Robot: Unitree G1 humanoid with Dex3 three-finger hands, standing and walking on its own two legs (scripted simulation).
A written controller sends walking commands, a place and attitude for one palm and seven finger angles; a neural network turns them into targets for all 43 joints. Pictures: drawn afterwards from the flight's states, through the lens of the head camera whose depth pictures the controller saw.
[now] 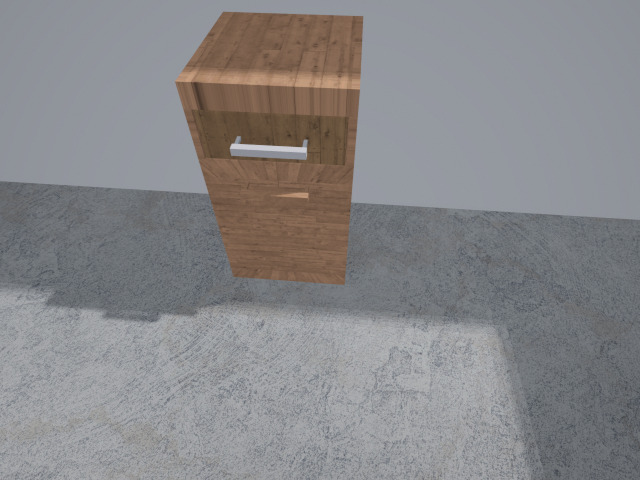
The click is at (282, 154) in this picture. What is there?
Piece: drawer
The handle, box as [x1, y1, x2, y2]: [230, 136, 307, 159]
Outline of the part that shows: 230,147 231,155 305,159 307,140 303,141 303,145 301,147 240,144 240,136 237,136 235,142 231,144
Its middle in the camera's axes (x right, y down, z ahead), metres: -0.13 -0.24 +1.00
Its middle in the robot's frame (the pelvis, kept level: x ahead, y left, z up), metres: +0.89 +0.17 -0.12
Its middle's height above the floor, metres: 0.66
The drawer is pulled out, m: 0.00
